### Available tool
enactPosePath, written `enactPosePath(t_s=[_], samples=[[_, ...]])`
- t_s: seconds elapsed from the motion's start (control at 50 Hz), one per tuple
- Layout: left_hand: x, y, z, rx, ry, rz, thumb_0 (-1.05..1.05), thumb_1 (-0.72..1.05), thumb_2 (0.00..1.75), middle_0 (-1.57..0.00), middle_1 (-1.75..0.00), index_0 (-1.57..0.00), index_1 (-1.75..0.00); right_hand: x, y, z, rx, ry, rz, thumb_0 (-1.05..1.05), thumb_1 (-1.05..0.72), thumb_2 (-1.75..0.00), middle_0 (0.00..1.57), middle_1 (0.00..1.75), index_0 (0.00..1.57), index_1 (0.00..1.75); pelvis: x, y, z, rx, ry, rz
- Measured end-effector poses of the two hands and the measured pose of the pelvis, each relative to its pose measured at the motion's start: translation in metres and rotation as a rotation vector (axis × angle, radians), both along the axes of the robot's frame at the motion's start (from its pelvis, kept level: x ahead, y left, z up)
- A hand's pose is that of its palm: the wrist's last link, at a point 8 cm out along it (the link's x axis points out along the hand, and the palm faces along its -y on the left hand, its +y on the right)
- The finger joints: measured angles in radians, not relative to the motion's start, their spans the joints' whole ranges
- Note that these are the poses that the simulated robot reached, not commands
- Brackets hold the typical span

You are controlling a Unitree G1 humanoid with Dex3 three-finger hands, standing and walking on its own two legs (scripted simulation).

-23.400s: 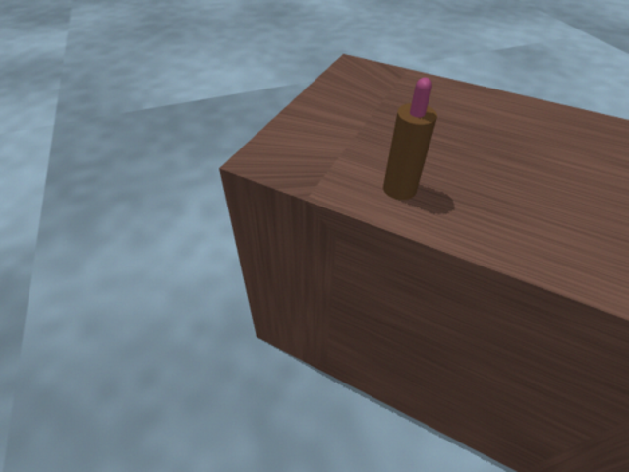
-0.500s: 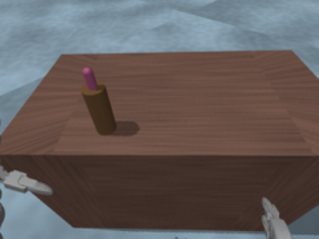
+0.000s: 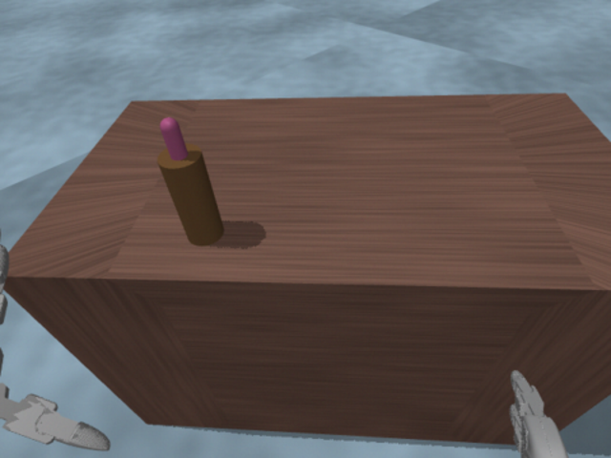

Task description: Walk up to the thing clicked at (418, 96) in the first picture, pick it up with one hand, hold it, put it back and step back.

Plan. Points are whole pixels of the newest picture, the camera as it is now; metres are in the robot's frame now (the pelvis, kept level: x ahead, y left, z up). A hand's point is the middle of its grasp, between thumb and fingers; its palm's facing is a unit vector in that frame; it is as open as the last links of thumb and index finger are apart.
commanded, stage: home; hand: left
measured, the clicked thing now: (189, 183) +0.49 +0.20 +0.12
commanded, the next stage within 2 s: none
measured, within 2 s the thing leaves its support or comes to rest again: neither
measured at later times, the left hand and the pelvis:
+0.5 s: hand (124, 419) +0.18 +0.22 +0.03, palm faces +0.20 -0.94 -0.27, open 17.2 cm; pelvis +0.00 +0.01 +0.00, yaw +0 degrees
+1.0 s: hand (179, 424) +0.20 +0.20 -0.07, palm faces +0.09 -0.96 -0.26, open 17.6 cm; pelvis +0.02 +0.02 -0.02, yaw -1 degrees
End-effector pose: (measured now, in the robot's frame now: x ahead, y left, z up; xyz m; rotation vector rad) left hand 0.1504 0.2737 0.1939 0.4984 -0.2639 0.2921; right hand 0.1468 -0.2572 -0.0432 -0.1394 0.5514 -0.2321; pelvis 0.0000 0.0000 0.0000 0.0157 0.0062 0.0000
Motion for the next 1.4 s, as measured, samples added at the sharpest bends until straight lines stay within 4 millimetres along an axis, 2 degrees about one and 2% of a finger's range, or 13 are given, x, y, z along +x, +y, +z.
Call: enactPosePath(t_s=[0.08, 0.14, 0.22, 0.28, 0.38, 0.42, 0.58, 0.68, 0.74, 0.8, 0.92, 1.06, 1.4], samples=[[0.000, 0.002, 0.003, 0.030, -0.011, -0.014, -0.01, -0.55, 0.03, -0.07, -0.06, -0.07, -0.06, -0.008, -0.005, 0.002, -0.015, 0.002, -0.010, -0.01, 0.51, -0.05, 0.06, 0.06, 0.06, 0.06, -0.002, 0.000, 0.000, -0.001, -0.002, -0.002], [0.000, 0.012, 0.004, 0.053, -0.016, 0.007, -0.01, -0.56, 0.04, -0.07, -0.06, -0.07, -0.06, -0.011, -0.007, 0.002, -0.022, 0.011, -0.020, -0.01, 0.50, -0.06, 0.06, 0.06, 0.06, 0.06, -0.003, 0.001, 0.000, -0.001, -0.003, -0.004], [0.001, 0.030, -0.009, 0.021, 0.019, 0.065, -0.01, -0.55, 0.05, -0.07, -0.06, -0.07, -0.06, -0.013, -0.004, -0.002, -0.017, 0.024, -0.022, -0.01, 0.42, -0.13, 0.08, 0.09, 0.08, 0.09, -0.003, 0.003, 0.001, 0.000, 0.000, -0.009], [0.003, 0.033, -0.038, -0.060, 0.093, 0.090, -0.01, -0.53, 0.07, -0.07, -0.07, -0.07, -0.07, -0.009, 0.011, -0.006, 0.004, 0.032, 0.007, -0.01, 0.29, -0.23, 0.10, 0.12, 0.09, 0.12, -0.004, 0.005, 0.001, 0.000, 0.007, -0.013], [0.005, 0.010, -0.095, -0.217, 0.255, 0.043, -0.01, -0.50, 0.09, -0.06, -0.07, -0.06, -0.07, 0.004, 0.052, -0.012, 0.067, 0.038, 0.090, -0.01, 0.03, -0.38, 0.12, 0.16, 0.11, 0.16, -0.003, 0.009, -0.001, -0.002, 0.026, -0.011], [0.003, 0.002, -0.117, -0.261, 0.338, 0.028, -0.01, -0.49, 0.09, -0.07, -0.07, -0.06, -0.07, 0.008, 0.060, -0.012, 0.073, 0.038, 0.104, 0.00, -0.07, -0.43, 0.13, 0.17, 0.12, 0.17, -0.001, 0.011, -0.001, -0.005, 0.034, -0.010], [-0.001, -0.007, -0.178, -0.342, 0.582, 0.043, -0.01, -0.52, 0.08, -0.06, -0.06, -0.06, -0.06, 0.011, 0.041, -0.011, -0.007, 0.065, 0.056, 0.00, -0.48, -0.66, 0.17, 0.24, 0.16, 0.23, 0.008, 0.016, -0.004, -0.014, 0.063, -0.008], [0.007, -0.031, -0.225, -0.407, 0.745, 0.000, -0.01, -0.54, 0.07, -0.06, -0.06, -0.06, -0.06, 0.015, 0.046, -0.013, -0.016, 0.076, 0.066, 0.01, -0.71, -0.79, 0.19, 0.27, 0.18, 0.27, 0.010, 0.016, -0.009, -0.015, 0.092, -0.011], [0.012, -0.043, -0.243, -0.438, 0.804, -0.021, -0.01, -0.53, 0.07, -0.06, -0.06, -0.06, -0.06, 0.017, 0.051, -0.012, -0.011, 0.081, 0.069, 0.01, -0.79, -0.84, 0.19, 0.29, 0.19, 0.28, 0.013, 0.015, -0.010, -0.017, 0.106, -0.013], [0.017, -0.041, -0.247, -0.432, 0.817, 0.002, -0.01, -0.54, 0.06, -0.06, -0.06, -0.06, -0.06, 0.016, 0.046, -0.020, -0.030, 0.115, 0.067, 0.01, -0.84, -0.86, 0.20, 0.30, 0.20, 0.29, 0.017, 0.014, -0.012, -0.025, 0.109, -0.018], [0.026, -0.029, -0.241, -0.384, 0.803, 0.055, -0.01, -0.56, 0.04, -0.06, -0.05, -0.05, -0.05, 0.013, 0.035, -0.041, -0.042, 0.202, 0.024, 0.01, -0.88, -0.89, 0.21, 0.30, 0.20, 0.30, 0.024, 0.015, -0.016, -0.036, 0.109, -0.016], [0.031, -0.035, -0.241, -0.365, 0.831, 0.054, -0.01, -0.58, 0.03, -0.05, -0.05, -0.05, -0.05, 0.008, 0.030, -0.054, -0.028, 0.236, -0.003, 0.01, -0.90, -0.90, 0.21, 0.31, 0.20, 0.30, 0.024, 0.016, -0.019, -0.035, 0.116, -0.023], [0.018, -0.037, -0.241, -0.372, 0.867, 0.099, -0.01, -0.58, 0.03, -0.05, -0.05, -0.05, -0.05, 0.017, 0.028, -0.047, -0.053, 0.176, 0.010, 0.01, -0.90, -0.90, 0.21, 0.31, 0.20, 0.30, 0.016, 0.011, -0.021, -0.037, 0.117, -0.014]])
